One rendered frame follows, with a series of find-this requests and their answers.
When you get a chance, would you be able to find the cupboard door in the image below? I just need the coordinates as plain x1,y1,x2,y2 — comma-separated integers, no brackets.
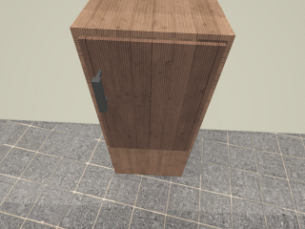
78,35,227,152

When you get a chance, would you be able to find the handle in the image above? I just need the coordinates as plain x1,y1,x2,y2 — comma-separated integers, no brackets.
91,70,108,113

